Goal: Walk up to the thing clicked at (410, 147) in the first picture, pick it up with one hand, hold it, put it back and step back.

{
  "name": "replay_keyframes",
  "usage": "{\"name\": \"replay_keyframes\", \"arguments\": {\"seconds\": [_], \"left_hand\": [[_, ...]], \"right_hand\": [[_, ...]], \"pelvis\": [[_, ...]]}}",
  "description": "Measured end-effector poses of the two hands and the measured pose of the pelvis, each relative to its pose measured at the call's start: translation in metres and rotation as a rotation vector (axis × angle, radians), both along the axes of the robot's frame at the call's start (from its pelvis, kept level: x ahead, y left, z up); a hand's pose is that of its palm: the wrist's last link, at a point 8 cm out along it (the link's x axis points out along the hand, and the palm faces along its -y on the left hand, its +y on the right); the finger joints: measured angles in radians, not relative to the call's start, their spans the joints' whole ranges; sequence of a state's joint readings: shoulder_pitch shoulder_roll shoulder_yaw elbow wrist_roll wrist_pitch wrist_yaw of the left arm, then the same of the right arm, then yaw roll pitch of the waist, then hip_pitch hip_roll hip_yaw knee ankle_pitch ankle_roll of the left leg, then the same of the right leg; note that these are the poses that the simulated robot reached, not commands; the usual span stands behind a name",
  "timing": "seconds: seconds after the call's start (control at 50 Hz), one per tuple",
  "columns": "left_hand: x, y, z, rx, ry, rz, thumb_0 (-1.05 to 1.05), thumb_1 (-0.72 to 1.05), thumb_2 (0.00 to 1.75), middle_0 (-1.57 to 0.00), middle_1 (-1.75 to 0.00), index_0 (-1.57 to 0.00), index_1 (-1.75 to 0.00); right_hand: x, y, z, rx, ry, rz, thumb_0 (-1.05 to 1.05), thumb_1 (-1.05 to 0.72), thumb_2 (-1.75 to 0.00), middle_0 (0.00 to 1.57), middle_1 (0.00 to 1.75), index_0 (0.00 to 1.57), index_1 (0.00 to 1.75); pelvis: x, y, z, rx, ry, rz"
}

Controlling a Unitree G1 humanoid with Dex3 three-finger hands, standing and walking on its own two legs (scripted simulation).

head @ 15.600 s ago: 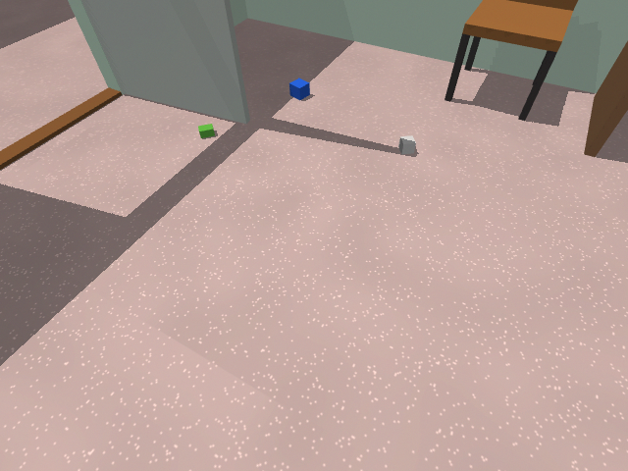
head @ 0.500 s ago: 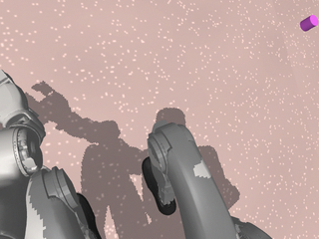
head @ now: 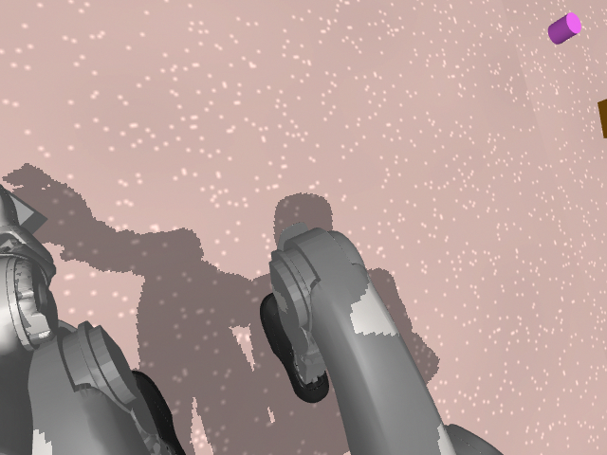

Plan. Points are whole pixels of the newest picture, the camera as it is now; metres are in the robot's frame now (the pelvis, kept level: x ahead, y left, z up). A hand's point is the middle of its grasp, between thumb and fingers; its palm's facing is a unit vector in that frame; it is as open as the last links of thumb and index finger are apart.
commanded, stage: rest palm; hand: left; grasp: from above
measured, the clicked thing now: (1, 218) +0.46 +0.25 -0.28
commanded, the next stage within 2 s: close in 0.68 s
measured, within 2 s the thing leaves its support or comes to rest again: neither
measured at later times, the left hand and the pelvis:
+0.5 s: hand out of the picture +0.44 +0.25 -0.26, palm faces -0.35 -0.25 -0.90, open 12.8 cm; pelvis -0.01 +0.00 +0.00, yaw -1 degrees
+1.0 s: hand out of the picture +0.44 +0.25 -0.27, palm faces -0.35 -0.26 -0.90, open 11.8 cm; pelvis -0.01 +0.00 +0.00, yaw -2 degrees
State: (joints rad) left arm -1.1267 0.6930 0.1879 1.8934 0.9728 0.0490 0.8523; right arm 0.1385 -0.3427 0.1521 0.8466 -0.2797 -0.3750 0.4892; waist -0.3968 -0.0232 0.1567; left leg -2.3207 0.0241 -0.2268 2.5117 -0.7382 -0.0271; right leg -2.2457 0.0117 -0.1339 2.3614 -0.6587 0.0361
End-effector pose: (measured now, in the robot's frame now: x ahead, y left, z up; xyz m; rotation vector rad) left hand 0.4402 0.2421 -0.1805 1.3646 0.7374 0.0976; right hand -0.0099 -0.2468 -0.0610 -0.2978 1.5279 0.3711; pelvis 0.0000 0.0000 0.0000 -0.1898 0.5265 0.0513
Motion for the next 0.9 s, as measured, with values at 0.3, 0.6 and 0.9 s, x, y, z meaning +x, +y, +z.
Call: {"name": "replay_keyframes", "arguments": {"seconds": [0.3,0.6,0.9], "left_hand": [[0.004,0.007,-0.016,-0.026,-0.008,0.036,0.00,-0.33,0.83,-0.30,-0.76,-0.27,-0.78],[0.001,0.007,-0.022,-0.020,0.006,0.055,0.00,-0.26,0.78,-0.37,-0.69,-0.34,-0.72],[0.006,0.016,-0.029,0.005,0.018,0.069,0.00,-0.15,0.69,-0.45,-0.65,-0.43,-0.66]], "right_hand": [[0.001,-0.013,0.013,-0.047,0.012,0.085,0.00,-0.89,-0.90,0.19,0.30,0.20,0.30],[-0.001,0.003,0.020,-0.019,-0.004,0.085,0.00,-0.89,-0.90,0.19,0.30,0.20,0.30],[-0.010,0.007,0.028,-0.031,0.025,0.082,0.00,-0.89,-0.90,0.19,0.30,0.20,0.30]], "pelvis": [[-0.006,-0.001,-0.005,-0.013,-0.030,-0.005],[-0.006,0.001,0.001,-0.028,-0.033,-0.011],[-0.007,0.004,0.002,-0.041,-0.034,-0.017]]}}
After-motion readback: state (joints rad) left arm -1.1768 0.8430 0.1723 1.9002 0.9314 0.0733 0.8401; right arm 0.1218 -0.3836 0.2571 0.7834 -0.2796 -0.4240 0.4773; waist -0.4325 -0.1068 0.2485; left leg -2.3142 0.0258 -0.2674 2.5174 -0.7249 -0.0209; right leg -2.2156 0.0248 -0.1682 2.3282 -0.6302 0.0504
